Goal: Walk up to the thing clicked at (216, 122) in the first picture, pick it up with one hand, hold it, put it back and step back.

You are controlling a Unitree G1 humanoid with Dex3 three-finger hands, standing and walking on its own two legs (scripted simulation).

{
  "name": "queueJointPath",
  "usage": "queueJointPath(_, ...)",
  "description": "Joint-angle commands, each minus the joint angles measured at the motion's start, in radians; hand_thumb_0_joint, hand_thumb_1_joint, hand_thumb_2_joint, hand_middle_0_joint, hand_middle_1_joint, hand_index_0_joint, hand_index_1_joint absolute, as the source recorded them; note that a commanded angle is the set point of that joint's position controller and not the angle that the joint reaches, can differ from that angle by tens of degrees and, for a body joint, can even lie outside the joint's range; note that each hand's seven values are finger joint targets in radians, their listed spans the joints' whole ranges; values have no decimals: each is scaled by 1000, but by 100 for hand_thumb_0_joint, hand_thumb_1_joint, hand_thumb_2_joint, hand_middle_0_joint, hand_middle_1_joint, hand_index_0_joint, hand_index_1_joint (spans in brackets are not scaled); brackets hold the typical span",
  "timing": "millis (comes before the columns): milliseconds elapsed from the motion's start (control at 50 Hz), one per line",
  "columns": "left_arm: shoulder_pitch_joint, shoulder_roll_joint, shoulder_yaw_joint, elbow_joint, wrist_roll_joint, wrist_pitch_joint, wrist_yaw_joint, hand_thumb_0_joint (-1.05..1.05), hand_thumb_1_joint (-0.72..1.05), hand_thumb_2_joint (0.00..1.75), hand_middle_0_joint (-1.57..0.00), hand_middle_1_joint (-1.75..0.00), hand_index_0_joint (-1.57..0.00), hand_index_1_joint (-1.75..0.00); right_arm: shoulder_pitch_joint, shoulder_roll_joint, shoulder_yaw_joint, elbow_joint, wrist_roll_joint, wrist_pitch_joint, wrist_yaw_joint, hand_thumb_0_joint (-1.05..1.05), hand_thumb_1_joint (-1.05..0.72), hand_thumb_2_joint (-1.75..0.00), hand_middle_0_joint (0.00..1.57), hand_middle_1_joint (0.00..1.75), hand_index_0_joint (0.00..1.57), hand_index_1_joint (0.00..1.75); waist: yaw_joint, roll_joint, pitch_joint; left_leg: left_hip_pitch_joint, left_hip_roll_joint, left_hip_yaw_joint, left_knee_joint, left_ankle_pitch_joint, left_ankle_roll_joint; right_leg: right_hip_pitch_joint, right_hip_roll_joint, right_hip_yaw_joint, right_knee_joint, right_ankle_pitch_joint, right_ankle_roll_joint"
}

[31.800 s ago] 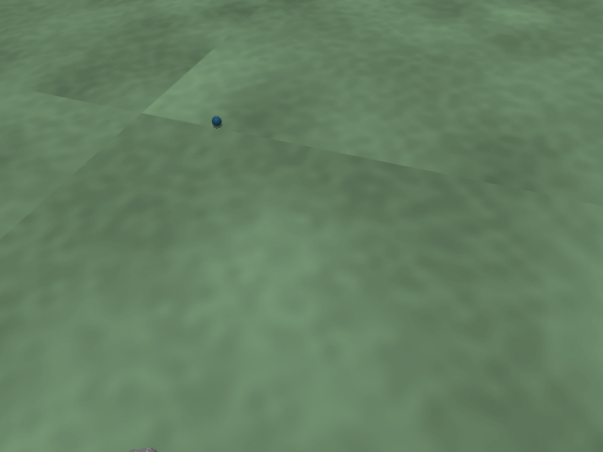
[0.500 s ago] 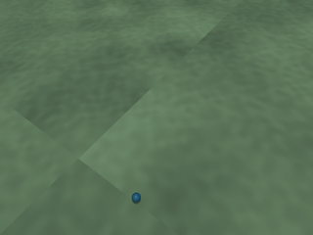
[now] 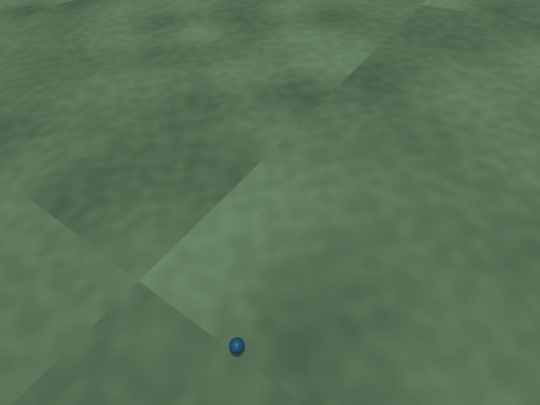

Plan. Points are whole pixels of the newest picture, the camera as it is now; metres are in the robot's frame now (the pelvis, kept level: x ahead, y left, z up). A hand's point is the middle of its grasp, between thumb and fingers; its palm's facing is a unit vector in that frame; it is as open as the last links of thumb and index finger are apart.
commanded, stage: stand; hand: left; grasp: from above
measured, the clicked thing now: (236, 345) +0.42 +0.21 -0.75
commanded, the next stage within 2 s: step back in 1.48 s
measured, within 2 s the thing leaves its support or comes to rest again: neither
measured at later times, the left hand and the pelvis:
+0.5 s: hand out of the picture +0.07 +0.23 -0.16, palm faces +0.00 -0.94 -0.33, open 7.4 cm; pelvis +0.01 -0.01 +0.00, yaw +0 degrees
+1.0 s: hand out of the picture +0.09 +0.23 -0.15, palm faces -0.01 -0.94 -0.34, open 7.4 cm; pelvis +0.01 -0.01 +0.00, yaw -1 degrees
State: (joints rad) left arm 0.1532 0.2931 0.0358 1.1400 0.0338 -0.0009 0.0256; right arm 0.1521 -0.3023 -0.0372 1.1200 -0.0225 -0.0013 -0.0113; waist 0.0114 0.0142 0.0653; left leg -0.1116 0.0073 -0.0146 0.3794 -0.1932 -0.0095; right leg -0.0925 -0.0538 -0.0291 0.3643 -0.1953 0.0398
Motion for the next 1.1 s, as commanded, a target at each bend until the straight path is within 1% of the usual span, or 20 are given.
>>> queueJointPath(0, -43, 200, 33, -53, -8, -18, 8, 0, 90, 90, -20, -30, -20, -30, -40, -189, -27, -57, 0, -21, -14, 0, -90, -90, 20, 30, 20, 30, -5, -15, -31, -46, 90, -84, -95, 42, 29, -5, -66, 65, -78, 34, -40)
queueJointPath(40, -36, 199, 30, -48, -9, -17, 6, 0, 90, 90, -20, -30, -20, -30, -46, -191, -24, -56, 0, -20, -13, 0, -90, -90, 20, 30, 20, 30, -3, -22, -24, -44, 90, -85, -96, 17, 30, -19, -67, 68, -86, 1, -41)
queueJointPath(120, -41, 203, 31, -46, -11, -16, 4, 0, 90, 90, -20, -30, -20, -30, -42, -201, -21, -49, 1, -22, -13, 0, -90, -90, 20, 30, 20, 30, -6, 1, -28, -45, 96, -86, -101, 11, 29, -17, -67, 72, -79, 23, -44)
queueJointPath(140, -39, 207, 31, -43, -9, -17, 3, 0, 90, 90, -20, -30, -20, -30, -46, -197, -20, -49, 1, -21, -12, 0, -90, -90, 20, 30, 20, 30, -3, -15, -19, -54, 92, -87, -101, 2, 27, -23, -64, 69, -84, -4, -42)
queueJointPath(220, -54, 204, 28, -53, -11, -23, 3, 0, 90, 90, -20, -30, -20, -30, -49, -207, -18, -49, 2, -25, -12, 0, -90, -90, 20, 30, 20, 30, -6, -12, -60, -23, 103, -79, -77, 123, 30, 3, -75, 76, -80, 89, -44)
queueJointPath(240, -54, 206, 28, -49, -14, -22, 3, 0, 90, 90, -20, -30, -20, -30, -45, -207, -17, -46, 3, -24, -12, 0, -90, -90, 20, 30, 20, 30, -9, -8, -51, -29, 98, -76, -82, 102, 28, 1, -72, 77, -83, 82, -42)
queueJointPath(340, -56, 208, 27, -46, -14, -21, 1, 0, 90, 90, -20, -30, -20, -30, -55, -210, -14, -39, 3, -24, -13, 0, -90, -90, 20, 30, 20, 30, -6, -10, -64, -4, 107, -72, -82, 137, 26, -3, -71, 72, -81, 101, -47)
queueJointPath(400, -58, 210, 27, -44, -17, -21, 0, 0, 90, 90, -20, -30, -20, -30, -48, -211, -12, -33, 4, -23, -12, 0, -90, -90, 20, 30, 20, 30, -8, -9, -61, -20, 106, -70, -91, 110, 26, 12, -71, 74, -86, 90, -46)
queueJointPath(500, -65, 212, 27, -46, -15, -24, 0, 0, 90, 90, -20, -30, -20, -30, -67, -217, -12, -39, 5, -26, -12, 0, -90, -90, 20, 30, 20, 30, -6, -24, -78, 6, 113, -70, -82, 182, 26, 12, -75, 72, -76, 147, -47)
queueJointPath(560, -69, 218, 28, -47, -19, -21, -3, 0, 90, 90, -20, -30, -20, -30, -61, -220, -9, -33, 6, -28, -13, 0, -90, -90, 20, 30, 20, 30, -6, -3, -63, -2, 113, -67, -94, 151, 23, 4, -73, 76, -81, 123, -47)
queueJointPath(700, -83, 224, 27, -55, -19, -24, -4, 0, 90, 90, -20, -30, -20, -30, -75, -228, -10, -38, 6, -30, -10, 0, -90, -90, 20, 30, 20, 30, -6, -6, -88, 0, 117, -65, -91, 189, 24, 27, -77, 75, -75, 162, -48)
queueJointPath(740, -83, 223, 26, -52, -19, -24, -5, 0, 90, 90, -20, -30, -20, -30, -70, -223, -8, -35, 7, -30, -10, 0, -90, -90, 20, 30, 20, 30, -9, -16, -75, -3, 116, -64, -99, 165, 22, 12, -74, 74, -79, 134, -46)
queueJointPath(760, -84, 225, 26, -54, -18, -24, -5, 0, 90, 90, -20, -30, -20, -30, -81, -222, -9, -39, 5, -30, -10, 0, -90, -90, 20, 30, 20, 30, -7, -22, -77, 14, 120, -65, -93, 189, 22, 4, -74, 71, -75, 148, -48)
queueJointPath(800, -88, 223, 23, -54, -20, -22, -7, 0, 90, 90, -20, -30, -20, -30, -74, -227, -9, -33, 6, -29, -9, 0, -90, -90, 20, 30, 20, 30, -10, -15, -68, 4, 117, -62, -100, 157, 19, -6, -73, 76, -83, 124, -48)
queueJointPath(940, -86, 233, 23, -59, -20, -27, -7, 0, 90, 90, -20, -30, -20, -30, -73, -233, -12, -34, 6, -28, -6, 0, -90, -90, 20, 30, 20, 30, -11, -5, -86, -2, 118, -61, -98, 155, 23, 17, -77, 78, -84, 139, -51)
queueJointPath(960, -82, 232, 22, -53, -22, -27, -7, 0, 90, 90, -20, -30, -20, -30, -79, -224, -9, -31, 7, -26, -4, 0, -90, -90, 20, 30, 20, 30, -9, -23, -58, -14, 114, -62, -103, 136, 21, 2, -74, 75, -92, 120, -48)
queueJointPath(1000, -81, 239, 23, -53, -20, -28, -8, 0, 90, 90, -20, -30, -20, -30, -73, -225, -9, -31, 7, -26, -3, 0, -90, -90, 20, 30, 20, 30, -10, -18, -66, -1, 114, -61, -109, 120, 21, -8, -73, 79, -93, 103, -49)
queueJointPath(1040, -92, 240, 25, -58, -21, -28, -7, 0, 90, 90, -20, -30, -20, -30, -77, -232, -11, -36, 6, -26, -4, 0, -90, -90, 20, 30, 20, 30, -12, -14, -83, 4, 120, -61, -99, 151, 25, 11, -78, 81, -83, 132, -55)
queueJointPath(1060, -83, 234, 21, -56, -21, -28, -9, 0, 90, 90, -20, -30, -20, -30, -73, -223, -6, -33, 8, -27, -2, 0, -90, -90, 20, 30, 20, 30, -10, -12, -60, -9, 114, -59, -107, 133, 20, -7, -75, 80, -92, 119, -50)
queueJointPath(1080, -89, 243, 26, -58, -22, -27, -9, 0, 90, 90, -20, -30, -20, -30, -70, -229, -10, -35, 6, -28, -4, 0, -90, -90, 20, 30, 20, 30, -13, -10, -81, 1, 118, -60, -107, 129, 23, 7, -76, 82, -86, 113, -54)
